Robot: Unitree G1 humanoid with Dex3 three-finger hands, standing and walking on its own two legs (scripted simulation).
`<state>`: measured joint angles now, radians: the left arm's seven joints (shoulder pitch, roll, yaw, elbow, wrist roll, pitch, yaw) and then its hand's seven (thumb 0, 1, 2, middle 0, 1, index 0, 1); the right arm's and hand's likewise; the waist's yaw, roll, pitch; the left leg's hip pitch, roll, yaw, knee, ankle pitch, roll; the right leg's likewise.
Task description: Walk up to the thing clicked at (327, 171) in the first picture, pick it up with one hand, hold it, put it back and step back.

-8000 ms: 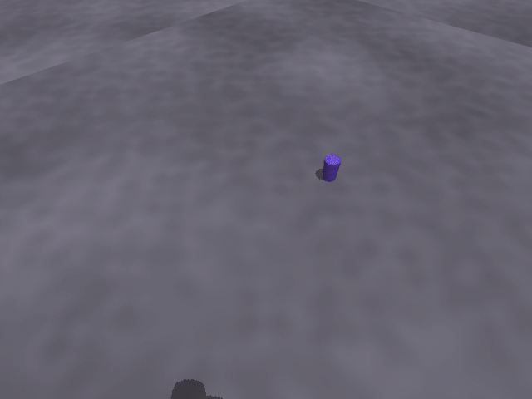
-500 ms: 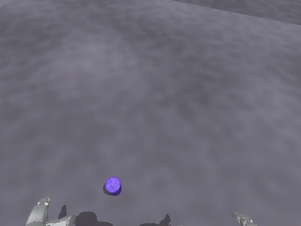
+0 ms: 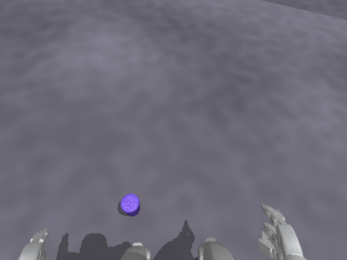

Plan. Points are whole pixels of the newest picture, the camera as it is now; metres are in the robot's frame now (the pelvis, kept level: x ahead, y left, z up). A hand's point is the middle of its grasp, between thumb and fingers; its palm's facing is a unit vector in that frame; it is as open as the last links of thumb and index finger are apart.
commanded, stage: go down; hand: left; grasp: from the side
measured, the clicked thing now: (131, 206) +0.39 +0.18 -0.64
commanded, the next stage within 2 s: none
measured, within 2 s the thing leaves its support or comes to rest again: neither
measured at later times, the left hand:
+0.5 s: hand (60, 230) +0.23 +0.31 -0.21, palm faces +0.14 -0.96 -0.25, open 17.3 cm
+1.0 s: hand (57, 216) +0.27 +0.36 -0.27, palm faces +0.17 -0.97 -0.19, open 17.2 cm
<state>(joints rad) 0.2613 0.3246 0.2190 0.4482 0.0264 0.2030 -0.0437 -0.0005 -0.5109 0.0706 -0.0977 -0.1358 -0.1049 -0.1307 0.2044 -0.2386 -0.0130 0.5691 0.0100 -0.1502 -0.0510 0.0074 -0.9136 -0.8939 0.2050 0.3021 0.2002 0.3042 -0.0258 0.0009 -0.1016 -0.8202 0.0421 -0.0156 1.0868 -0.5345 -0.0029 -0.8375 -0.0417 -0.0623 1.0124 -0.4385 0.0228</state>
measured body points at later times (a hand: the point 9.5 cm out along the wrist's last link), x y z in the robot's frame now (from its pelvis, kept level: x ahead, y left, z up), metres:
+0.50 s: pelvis -0.04 -0.01 -0.12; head +0.12 +0.02 +0.30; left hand +0.22 +0.36 -0.19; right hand +0.15 -0.27 -0.22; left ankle -0.01 +0.11 -0.67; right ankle +0.03 -0.14 -0.67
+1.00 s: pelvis -0.07 -0.01 -0.23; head +0.12 +0.03 +0.18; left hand +0.26 +0.41 -0.25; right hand +0.09 -0.29 -0.34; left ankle -0.01 +0.11 -0.67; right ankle +0.03 -0.14 -0.67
